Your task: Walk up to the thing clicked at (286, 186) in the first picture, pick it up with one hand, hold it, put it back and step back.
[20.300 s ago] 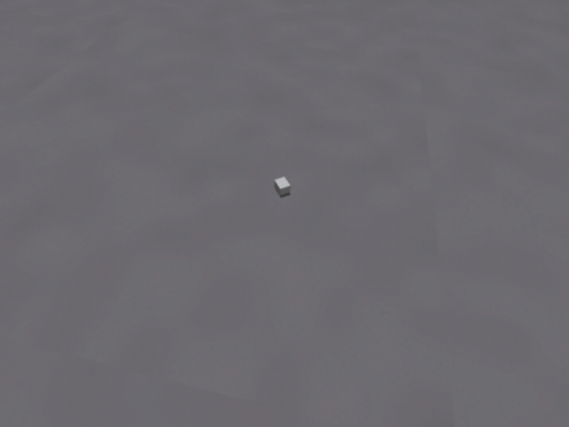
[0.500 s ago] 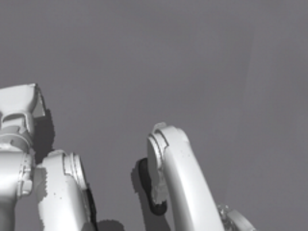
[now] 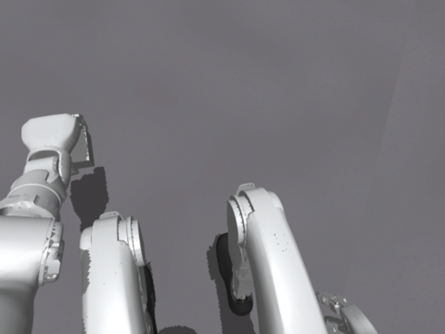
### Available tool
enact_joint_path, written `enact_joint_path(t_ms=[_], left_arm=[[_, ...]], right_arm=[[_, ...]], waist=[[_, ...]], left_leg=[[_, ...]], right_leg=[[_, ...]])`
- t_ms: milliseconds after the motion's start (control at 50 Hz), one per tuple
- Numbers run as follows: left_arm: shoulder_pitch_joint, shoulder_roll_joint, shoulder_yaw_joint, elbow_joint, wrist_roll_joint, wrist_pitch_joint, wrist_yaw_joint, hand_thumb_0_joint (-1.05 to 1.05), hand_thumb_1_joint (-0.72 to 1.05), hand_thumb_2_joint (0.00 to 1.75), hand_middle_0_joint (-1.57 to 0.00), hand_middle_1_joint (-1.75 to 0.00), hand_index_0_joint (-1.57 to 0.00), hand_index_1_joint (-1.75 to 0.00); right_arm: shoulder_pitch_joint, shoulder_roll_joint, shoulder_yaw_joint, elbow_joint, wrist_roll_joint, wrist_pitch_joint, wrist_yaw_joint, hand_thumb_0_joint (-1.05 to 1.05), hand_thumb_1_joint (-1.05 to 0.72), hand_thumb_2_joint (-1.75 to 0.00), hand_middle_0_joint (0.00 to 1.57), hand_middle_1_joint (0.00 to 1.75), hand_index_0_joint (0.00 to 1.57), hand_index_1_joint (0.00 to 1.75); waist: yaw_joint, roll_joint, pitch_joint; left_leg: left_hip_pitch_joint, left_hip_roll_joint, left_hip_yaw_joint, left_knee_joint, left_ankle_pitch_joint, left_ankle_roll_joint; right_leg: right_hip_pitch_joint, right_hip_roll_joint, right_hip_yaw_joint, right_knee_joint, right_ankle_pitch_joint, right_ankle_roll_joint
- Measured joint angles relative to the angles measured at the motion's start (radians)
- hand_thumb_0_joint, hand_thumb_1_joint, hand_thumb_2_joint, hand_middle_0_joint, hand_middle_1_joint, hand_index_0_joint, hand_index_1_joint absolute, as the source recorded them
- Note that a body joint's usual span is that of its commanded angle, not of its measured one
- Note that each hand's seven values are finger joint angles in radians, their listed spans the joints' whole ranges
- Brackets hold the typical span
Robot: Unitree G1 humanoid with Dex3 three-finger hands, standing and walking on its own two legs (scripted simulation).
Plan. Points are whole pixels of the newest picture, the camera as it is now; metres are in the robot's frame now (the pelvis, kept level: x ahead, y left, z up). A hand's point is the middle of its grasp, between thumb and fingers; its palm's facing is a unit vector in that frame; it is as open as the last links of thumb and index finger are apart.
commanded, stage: lift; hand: left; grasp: from above
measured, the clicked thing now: (75, 149) +0.47 +0.21 -0.19
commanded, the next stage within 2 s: hold in 1.60 s
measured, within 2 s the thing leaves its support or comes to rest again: neither
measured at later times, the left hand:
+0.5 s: hand (12, 163) +0.41 +0.24 -0.03, palm faces -0.45 -0.06 -0.89, open 9.6 cm
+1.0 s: hand out of the picture +0.37 +0.24 +0.18, palm faces -0.44 -0.09 -0.89, open 9.6 cm
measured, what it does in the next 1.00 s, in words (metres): rises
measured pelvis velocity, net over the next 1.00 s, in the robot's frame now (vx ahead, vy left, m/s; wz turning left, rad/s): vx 0.02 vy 0.01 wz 0.05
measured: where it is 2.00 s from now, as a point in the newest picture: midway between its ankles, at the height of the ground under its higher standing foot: (191, 305)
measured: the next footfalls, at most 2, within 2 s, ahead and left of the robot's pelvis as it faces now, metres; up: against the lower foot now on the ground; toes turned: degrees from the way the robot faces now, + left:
none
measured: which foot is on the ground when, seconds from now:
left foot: down 0.00-1.00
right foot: down 0.00-1.00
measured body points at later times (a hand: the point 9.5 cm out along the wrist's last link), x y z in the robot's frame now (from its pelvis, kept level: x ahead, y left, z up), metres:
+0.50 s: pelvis +0.00 +0.01 +0.09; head +0.18 +0.03 +0.50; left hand +0.43 +0.24 +0.02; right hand +0.10 -0.27 -0.03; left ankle +0.07 +0.12 -0.32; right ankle +0.11 -0.12 -0.32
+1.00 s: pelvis +0.02 +0.01 +0.27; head +0.12 +0.01 +0.71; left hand +0.39 +0.24 +0.23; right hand +0.13 -0.25 +0.14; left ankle +0.07 +0.12 -0.32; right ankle +0.11 -0.12 -0.32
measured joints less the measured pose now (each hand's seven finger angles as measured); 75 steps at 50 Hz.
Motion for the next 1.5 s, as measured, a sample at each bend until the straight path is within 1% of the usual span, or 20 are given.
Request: enact_joint_path(t_ms=[80, 180, 380, 560, 640, 800, 840, 1000, 1120, 1220, 1360, 1500], left_arm=[[0.036, -0.013, 0.0, -0.059, -0.014, 0.01, -0.031, 0.05, 0.15, 0.34, -1.13, -0.36, -0.74, -0.37], [0.09, -0.026, -0.013, -0.142, -0.022, 0.019, -0.077, 0.05, 0.15, 0.34, -1.14, -0.35, -0.74, -0.35], [0.212, -0.046, -0.061, -0.327, -0.063, 0.045, -0.165, 0.05, 0.14, 0.34, -1.14, -0.34, -0.75, -0.35], [0.332, -0.064, -0.109, -0.472, -0.109, 0.083, -0.212, 0.05, 0.13, 0.35, -1.17, -0.32, -0.76, -0.34], [0.376, -0.075, -0.123, -0.516, -0.13, 0.102, -0.225, 0.05, 0.12, 0.35, -1.18, -0.3, -0.77, -0.34], [0.45, -0.085, -0.142, -0.567, -0.155, 0.124, -0.243, 0.04, 0.11, 0.36, -1.21, -0.28, -0.79, -0.33], [0.468, -0.09, -0.148, -0.576, -0.163, 0.13, -0.246, 0.04, 0.1, 0.37, -1.21, -0.27, -0.79, -0.33], [0.522, -0.111, -0.166, -0.566, -0.179, 0.136, -0.249, 0.04, 0.1, 0.37, -1.22, -0.27, -0.79, -0.34], [0.547, -0.128, -0.176, -0.562, -0.178, 0.129, -0.243, 0.04, 0.11, 0.36, -1.21, -0.28, -0.78, -0.35], [0.549, -0.143, -0.177, -0.534, -0.167, 0.128, -0.233, 0.04, 0.12, 0.36, -1.2, -0.29, -0.77, -0.36], [0.562, -0.152, -0.174, -0.526, -0.171, 0.127, -0.231, 0.04, 0.12, 0.35, -1.18, -0.31, -0.76, -0.37], [0.583, -0.152, -0.173, -0.55, -0.175, 0.119, -0.236, 0.05, 0.13, 0.36, -1.16, -0.35, -0.76, -0.39]], right_arm=[[0.011, 0.005, -0.01, -0.007, 0.017, 0.021, -0.017, 0.01, -0.91, -0.9, 0.2, 0.3, 0.2, 0.3], [0.02, 0.01, -0.021, -0.024, 0.04, 0.05, -0.04, 0.01, -0.91, -0.9, 0.2, 0.3, 0.2, 0.3], [0.019, 0.016, -0.039, -0.068, 0.083, 0.1, -0.1, 0.01, -0.91, -0.9, 0.2, 0.3, 0.2, 0.3], [-0.003, 0.029, -0.041, -0.086, 0.119, 0.126, -0.161, 0.01, -0.91, -0.9, 0.2, 0.3, 0.2, 0.3], [-0.014, 0.04, -0.039, -0.088, 0.132, 0.131, -0.183, 0.01, -0.91, -0.9, 0.2, 0.3, 0.2, 0.3], [-0.021, 0.067, -0.032, -0.075, 0.152, 0.135, -0.22, 0.01, -0.92, -0.9, 0.2, 0.3, 0.2, 0.3], [-0.014, 0.072, -0.03, -0.069, 0.158, 0.136, -0.228, 0.01, -0.92, -0.9, 0.2, 0.3, 0.2, 0.3], [0.024, 0.079, -0.025, -0.043, 0.171, 0.126, -0.249, 0.01, -0.92, -0.9, 0.2, 0.3, 0.2, 0.3], [0.055, 0.072, -0.031, -0.034, 0.172, 0.119, -0.256, 0.01, -0.92, -0.9, 0.2, 0.3, 0.2, 0.3], [0.071, 0.064, -0.037, -0.027, 0.168, 0.12, -0.254, 0.01, -0.92, -0.9, 0.2, 0.3, 0.2, 0.3], [0.089, 0.06, -0.043, -0.033, 0.166, 0.125, -0.245, 0.01, -0.92, -0.9, 0.2, 0.3, 0.2, 0.3], [0.092, 0.059, -0.048, -0.04, 0.169, 0.133, -0.239, 0.01, -0.91, -0.9, 0.2, 0.3, 0.2, 0.3]], waist=[[0.013, 0.009, -0.016], [0.032, 0.017, -0.036], [0.075, 0.019, -0.076], [0.104, 0.014, -0.099], [0.112, 0.013, -0.1], [0.119, 0.012, -0.09], [0.122, 0.011, -0.089], [0.133, 0.007, -0.072], [0.137, 0.003, -0.05], [0.141, -0.003, -0.033], [0.144, -0.008, -0.003], [0.154, -0.008, 0.025]], left_leg=[[0.022, 0.0, 0.003, -0.024, 0.0, 0.003], [0.064, 0.0, 0.01, -0.068, 0.003, 0.008], [0.186, 0.0, 0.02, -0.189, 0.023, 0.013], [0.364, 0.001, 0.031, -0.344, 0.042, 0.016], [0.463, 0.001, 0.036, -0.427, 0.055, 0.016], [0.693, 0.009, 0.045, -0.623, 0.092, 0.016], [0.757, 0.012, 0.047, -0.677, 0.101, 0.015], [1.008, 0.024, 0.06, -0.895, 0.145, 0.014], [1.171, 0.028, 0.068, -1.043, 0.181, 0.014], [1.29, 0.03, 0.076, -1.155, 0.211, 0.013], [1.433, 0.028, 0.084, -1.297, 0.254, 0.012], [1.552, 0.026, 0.088, -1.418, 0.291, 0.011]], right_leg=[[0.023, 0.0, 0.003, -0.024, -0.002, 0.003], [0.067, -0.002, 0.008, -0.064, -0.003, 0.006], [0.192, -0.002, 0.015, -0.182, 0.01, 0.011], [0.368, -0.004, 0.023, -0.327, 0.021, 0.014], [0.466, -0.003, 0.026, -0.406, 0.032, 0.014], [0.691, 0.003, 0.032, -0.597, 0.068, 0.014], [0.753, 0.006, 0.034, -0.65, 0.078, 0.014], [0.996, 0.017, 0.043, -0.862, 0.123, 0.012], [1.157, 0.022, 0.05, -1.007, 0.159, 0.012], [1.272, 0.023, 0.056, -1.114, 0.188, 0.011], [1.41, 0.022, 0.063, -1.247, 0.225, 0.01], [1.525, 0.02, 0.067, -1.358, 0.258, 0.01]])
